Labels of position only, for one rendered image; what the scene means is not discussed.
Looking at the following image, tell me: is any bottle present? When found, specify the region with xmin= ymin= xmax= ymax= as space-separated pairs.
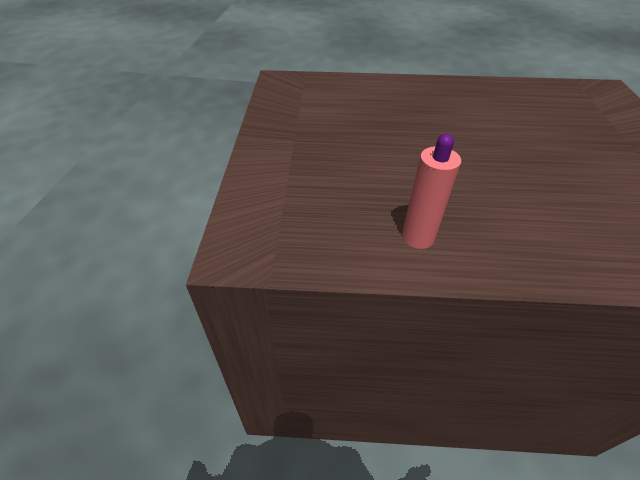
xmin=402 ymin=134 xmax=461 ymax=249

